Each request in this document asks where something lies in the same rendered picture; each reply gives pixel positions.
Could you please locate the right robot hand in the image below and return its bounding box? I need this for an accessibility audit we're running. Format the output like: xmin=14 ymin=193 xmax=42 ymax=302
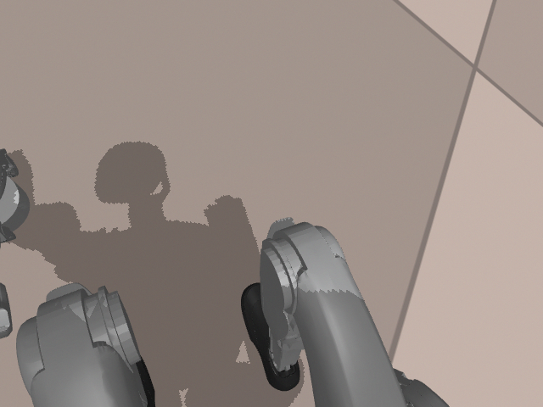
xmin=393 ymin=368 xmax=450 ymax=407

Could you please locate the right robot foot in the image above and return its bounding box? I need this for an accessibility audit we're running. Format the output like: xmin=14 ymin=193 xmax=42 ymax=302
xmin=241 ymin=283 xmax=300 ymax=391

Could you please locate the tin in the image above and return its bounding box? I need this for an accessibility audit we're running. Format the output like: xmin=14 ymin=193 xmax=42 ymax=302
xmin=0 ymin=176 xmax=30 ymax=232

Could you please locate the left robot foot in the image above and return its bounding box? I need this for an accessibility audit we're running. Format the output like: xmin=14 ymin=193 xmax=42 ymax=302
xmin=136 ymin=356 xmax=155 ymax=407

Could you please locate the left robot hand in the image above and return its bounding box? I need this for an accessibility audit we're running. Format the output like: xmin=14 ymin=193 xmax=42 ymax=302
xmin=0 ymin=148 xmax=19 ymax=243

